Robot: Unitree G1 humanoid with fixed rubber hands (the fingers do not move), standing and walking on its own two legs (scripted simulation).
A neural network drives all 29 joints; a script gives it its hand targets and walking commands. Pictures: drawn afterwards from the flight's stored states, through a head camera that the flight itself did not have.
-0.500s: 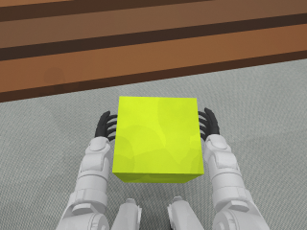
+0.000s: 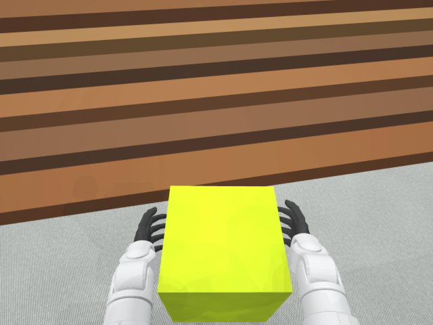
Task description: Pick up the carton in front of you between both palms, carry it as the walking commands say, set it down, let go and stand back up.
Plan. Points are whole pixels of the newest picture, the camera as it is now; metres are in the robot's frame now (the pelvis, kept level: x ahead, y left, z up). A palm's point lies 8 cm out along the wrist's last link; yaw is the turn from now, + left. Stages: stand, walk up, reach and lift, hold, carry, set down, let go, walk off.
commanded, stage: reach and lift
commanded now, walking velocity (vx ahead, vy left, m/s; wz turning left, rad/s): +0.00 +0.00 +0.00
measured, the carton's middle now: (220, 257) +0.29 +0.00 -0.07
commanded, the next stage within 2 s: hold in 1.06 s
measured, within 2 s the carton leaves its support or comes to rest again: neither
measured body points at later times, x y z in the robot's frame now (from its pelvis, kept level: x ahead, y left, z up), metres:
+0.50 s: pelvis -0.02 +0.00 +0.01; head -0.04 +0.00 +0.46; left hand +0.30 +0.15 +0.03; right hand +0.30 -0.15 +0.03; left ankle +0.00 +0.13 -0.73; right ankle +0.01 -0.13 -0.73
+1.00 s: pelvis +0.00 +0.00 +0.01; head -0.03 +0.00 +0.46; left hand +0.30 +0.15 +0.03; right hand +0.30 -0.15 +0.04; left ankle +0.00 +0.13 -0.73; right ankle +0.01 -0.13 -0.73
